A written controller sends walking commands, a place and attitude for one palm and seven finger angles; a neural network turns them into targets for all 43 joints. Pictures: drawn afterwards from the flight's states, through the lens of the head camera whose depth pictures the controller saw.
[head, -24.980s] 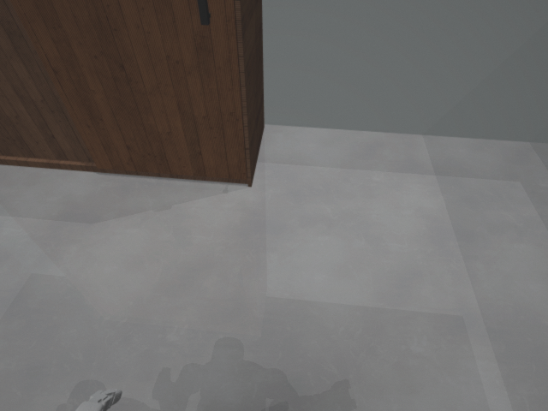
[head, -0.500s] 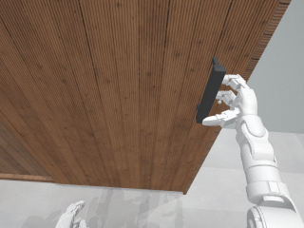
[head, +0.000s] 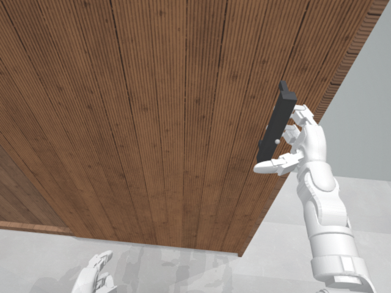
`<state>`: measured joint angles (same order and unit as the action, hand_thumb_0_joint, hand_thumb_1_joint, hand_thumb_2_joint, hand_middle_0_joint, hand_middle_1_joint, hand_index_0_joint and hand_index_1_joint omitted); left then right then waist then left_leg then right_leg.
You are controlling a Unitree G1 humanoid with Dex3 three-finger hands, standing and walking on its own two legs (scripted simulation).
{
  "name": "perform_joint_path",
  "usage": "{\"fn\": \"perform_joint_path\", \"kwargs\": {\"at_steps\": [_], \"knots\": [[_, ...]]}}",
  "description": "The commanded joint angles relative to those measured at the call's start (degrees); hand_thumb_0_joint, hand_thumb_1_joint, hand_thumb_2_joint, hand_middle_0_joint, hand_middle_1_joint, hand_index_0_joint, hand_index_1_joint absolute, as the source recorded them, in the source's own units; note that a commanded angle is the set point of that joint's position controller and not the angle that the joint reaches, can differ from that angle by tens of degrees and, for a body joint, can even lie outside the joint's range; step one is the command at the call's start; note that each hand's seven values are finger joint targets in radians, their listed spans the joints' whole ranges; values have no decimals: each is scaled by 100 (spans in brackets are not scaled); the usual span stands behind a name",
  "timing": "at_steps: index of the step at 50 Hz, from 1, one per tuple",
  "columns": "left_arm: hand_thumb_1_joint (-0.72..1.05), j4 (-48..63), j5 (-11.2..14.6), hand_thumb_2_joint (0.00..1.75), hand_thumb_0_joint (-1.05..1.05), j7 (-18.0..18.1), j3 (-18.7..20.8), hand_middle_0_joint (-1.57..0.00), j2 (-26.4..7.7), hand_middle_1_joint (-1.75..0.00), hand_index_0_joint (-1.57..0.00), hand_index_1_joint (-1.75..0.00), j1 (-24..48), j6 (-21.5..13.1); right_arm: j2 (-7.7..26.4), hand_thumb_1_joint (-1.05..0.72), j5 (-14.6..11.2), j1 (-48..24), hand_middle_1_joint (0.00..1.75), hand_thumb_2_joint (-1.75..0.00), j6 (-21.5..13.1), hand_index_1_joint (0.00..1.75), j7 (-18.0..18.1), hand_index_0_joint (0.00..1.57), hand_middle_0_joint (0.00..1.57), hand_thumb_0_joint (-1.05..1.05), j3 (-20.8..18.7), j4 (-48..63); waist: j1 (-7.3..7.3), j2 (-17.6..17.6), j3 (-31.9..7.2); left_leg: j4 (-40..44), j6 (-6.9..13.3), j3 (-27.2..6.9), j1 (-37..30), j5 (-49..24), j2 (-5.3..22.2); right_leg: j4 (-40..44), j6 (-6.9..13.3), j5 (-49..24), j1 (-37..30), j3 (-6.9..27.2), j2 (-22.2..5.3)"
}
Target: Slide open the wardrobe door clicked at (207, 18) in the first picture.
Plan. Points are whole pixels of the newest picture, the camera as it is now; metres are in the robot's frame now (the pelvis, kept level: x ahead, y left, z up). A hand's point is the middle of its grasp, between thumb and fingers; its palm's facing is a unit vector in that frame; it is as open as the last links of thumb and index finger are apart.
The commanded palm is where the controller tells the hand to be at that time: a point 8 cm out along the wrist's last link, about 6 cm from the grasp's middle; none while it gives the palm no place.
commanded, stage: slide the fingers in behind the handle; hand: right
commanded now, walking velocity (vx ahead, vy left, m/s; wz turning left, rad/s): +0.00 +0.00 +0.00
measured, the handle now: (272, 125) +0.43 -0.13 +0.15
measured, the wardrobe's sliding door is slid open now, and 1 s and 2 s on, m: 0.00 0.00 0.00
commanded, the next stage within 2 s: grip the handle and tug to test in 1.18 s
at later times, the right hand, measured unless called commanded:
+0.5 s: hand (267, 143) +0.37 -0.11 +0.15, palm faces +0.01 +1.00 +0.00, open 14.0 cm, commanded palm +0.34 -0.16 +0.15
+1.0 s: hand (266, 145) +0.37 -0.11 +0.15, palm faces +0.03 +1.00 +0.00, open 14.1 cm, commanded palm +0.34 -0.15 +0.15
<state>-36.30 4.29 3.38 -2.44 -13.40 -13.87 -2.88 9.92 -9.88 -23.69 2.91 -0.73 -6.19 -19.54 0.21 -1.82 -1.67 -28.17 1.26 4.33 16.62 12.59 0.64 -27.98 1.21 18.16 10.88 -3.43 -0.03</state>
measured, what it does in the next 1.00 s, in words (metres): stands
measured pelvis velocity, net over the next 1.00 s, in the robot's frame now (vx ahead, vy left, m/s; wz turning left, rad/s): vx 0.00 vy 0.00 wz -0.01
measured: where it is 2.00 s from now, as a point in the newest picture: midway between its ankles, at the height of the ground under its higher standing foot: outside the picture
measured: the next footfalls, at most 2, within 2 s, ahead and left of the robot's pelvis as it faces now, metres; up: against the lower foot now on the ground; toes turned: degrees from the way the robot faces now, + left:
none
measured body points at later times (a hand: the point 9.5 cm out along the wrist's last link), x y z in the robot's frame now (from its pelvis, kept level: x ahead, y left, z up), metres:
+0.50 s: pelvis +0.01 +0.00 +0.00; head +0.00 +0.02 +0.45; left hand +0.18 +0.23 -0.10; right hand +0.37 -0.16 +0.15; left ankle +0.02 +0.11 -0.74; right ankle -0.04 -0.10 -0.74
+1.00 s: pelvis +0.00 +0.00 +0.00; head -0.01 +0.02 +0.45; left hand +0.16 +0.23 -0.10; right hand +0.36 -0.16 +0.15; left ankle +0.02 +0.11 -0.74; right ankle -0.04 -0.10 -0.74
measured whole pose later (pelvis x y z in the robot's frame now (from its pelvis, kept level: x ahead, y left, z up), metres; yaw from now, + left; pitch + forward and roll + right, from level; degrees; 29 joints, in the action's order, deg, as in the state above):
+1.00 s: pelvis +0.00 +0.00 +0.00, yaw +0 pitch +0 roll +0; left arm -36.1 3.7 3.3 -2.6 -12.9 -12.5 0.3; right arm 7.4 -9.2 -21.2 7.7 3.3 -2.2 -14.1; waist 0.1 -2.0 -1.6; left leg -27.6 1.6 4.9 14.9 12.6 0.4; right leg -27.6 0.9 18.0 9.5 -2.8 -0.3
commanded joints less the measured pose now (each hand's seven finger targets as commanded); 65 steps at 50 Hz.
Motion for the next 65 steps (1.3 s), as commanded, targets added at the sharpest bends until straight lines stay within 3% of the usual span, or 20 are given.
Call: {"fn": "perform_joint_path", "kwargs": {"at_steps": [1,6,8,13,16,20,21,22,27,34,37,41,42,46,47,49,54,57,61,65], "knots": [[90,911,-17,90,0,3,269,-20,-652,-30,-20,-30,581,-242,518,50,-37,-2036,120,-30,-177,120,21,30,30,0,-68,1504,-18,248,-1503,207,57,-197,-1064,-1511,16,361,-16,-1676,-67,327,-60],[90,963,-47,90,0,-16,267,-20,-614,-30,-20,-30,635,-200,378,50,-43,-1855,120,-30,-40,120,77,30,30,0,42,1927,-32,321,-1552,150,56,-163,-1129,-1855,11,292,-25,-2015,-176,340,-55],[90,982,-74,90,0,-31,272,-20,-602,-30,-20,-30,631,-183,531,50,-27,-1710,120,-30,-58,120,118,30,30,0,-108,2166,-69,397,-1730,113,48,-175,-1287,-2083,12,276,-22,-2188,-228,317,-50],[90,934,-57,90,0,0,225,-20,-573,-30,-20,-30,739,-80,338,50,45,-2000,120,-30,98,120,202,30,30,0,182,2058,74,353,-1245,233,13,-188,-956,-1626,10,299,12,-1707,-126,311,-28],[90,940,-83,90,0,20,212,-20,-587,-30,-20,-30,767,-24,435,50,73,-2076,120,-30,165,120,255,30,30,0,108,2152,30,190,-1388,211,45,-195,-1036,-1623,19,292,5,-1777,-198,344,-5],[90,949,-75,90,0,20,185,-20,-535,-30,-20,-30,815,10,230,50,6,-2078,120,-30,185,120,224,30,30,0,241,2024,61,242,-1448,209,32,-191,-1076,-1682,19,261,-6,-1745,-171,320,6],[90,931,-81,90,0,32,187,-20,-563,-30,-20,-30,785,30,240,50,-12,-1991,120,-30,204,120,232,30,30,0,195,1819,49,421,-1377,212,35,-173,-1067,-1611,7,278,1,-1716,-113,361,-9],[90,916,-75,90,0,34,184,-20,-558,-30,-20,-30,778,38,208,50,-25,-2067,120,-30,206,120,224,30,30,0,231,1792,89,450,-1329,251,17,-188,-1019,-1569,4,287,10,-1651,-108,342,-15],[90,1007,-114,90,0,-20,221,-20,-541,-30,-20,-30,757,34,298,50,15,-1758,120,-30,88,120,299,30,30,0,88,2071,-75,343,-1785,120,49,-188,-1332,-2004,20,255,-14,-2097,-222,327,-13],[90,974,-85,90,0,-13,213,-20,-557,-30,-20,-30,794,78,313,50,58,-1923,120,-30,120,120,346,30,30,0,152,1937,10,494,-1351,269,14,-229,-1157,-1527,9,338,21,-1557,2,296,-10],[90,986,-86,90,0,-8,214,-20,-527,-30,-20,-30,816,52,187,50,65,-2063,120,-30,64,120,364,30,30,0,281,2144,21,195,-1420,290,37,-235,-1098,-1436,5,341,19,-1576,-152,313,-8],[90,931,-85,90,0,11,214,-20,-564,-30,-20,-30,795,50,464,50,33,-1997,120,-30,27,120,385,30,30,0,29,2013,-29,334,-1442,299,42,-234,-1210,-1349,-4,373,9,-1494,-50,331,-8],[90,954,-89,90,0,5,201,-20,-539,-30,-20,-30,803,38,236,50,46,-2050,120,-30,5,120,361,30,30,0,253,2061,15,272,-1450,297,36,-237,-1191,-1389,-2,389,13,-1516,-93,317,-7],[90,908,-75,90,0,12,228,-20,-568,-30,-20,-30,775,23,276,50,37,-1995,120,-30,34,120,357,30,30,0,195,1864,9,362,-1381,315,40,-216,-1098,-1308,-20,384,5,-1490,-98,343,-24],[90,925,-82,90,0,1,217,-20,-551,-30,-20,-30,764,17,115,50,49,-2061,120,-30,25,120,346,30,30,0,369,1971,48,318,-1411,314,37,-208,-1088,-1358,-18,397,5,-1535,-148,344,-20],[90,928,-82,90,0,-3,225,-20,-542,-30,-20,-30,774,11,158,50,48,-1999,120,-30,34,120,365,30,30,0,297,1941,11,218,-1425,319,43,-215,-1067,-1352,-16,382,-6,-1522,-158,326,-17],[90,916,-88,90,0,-7,226,-20,-553,-30,-20,-30,763,6,274,50,25,-1987,120,-30,20,120,361,30,30,0,158,1863,9,517,-1372,362,12,-242,-1150,-1376,-15,399,16,-1460,-67,292,-20],[90,944,-93,90,0,-18,217,-20,-543,-30,-20,-30,791,22,306,50,43,-1890,120,-30,-15,120,342,30,30,0,139,1983,-32,288,-1424,329,48,-232,-1198,-1437,-8,421,-6,-1576,-124,307,-18],[90,944,-81,90,0,-28,221,-20,-560,-30,-20,-30,798,39,426,50,23,-1796,120,-30,3,120,345,30,30,0,21,1983,-60,360,-1403,327,50,-216,-1238,-1489,-16,421,-15,-1629,-99,303,-32],[90,980,-87,90,0,-33,214,-20,-538,-30,-20,-30,806,34,307,45,21,-1780,121,-32,32,121,346,30,30,0,113,2056,-46,352,-1380,322,52,-214,-1219,-1565,-23,423,-17,-1687,-120,306,-29]]}}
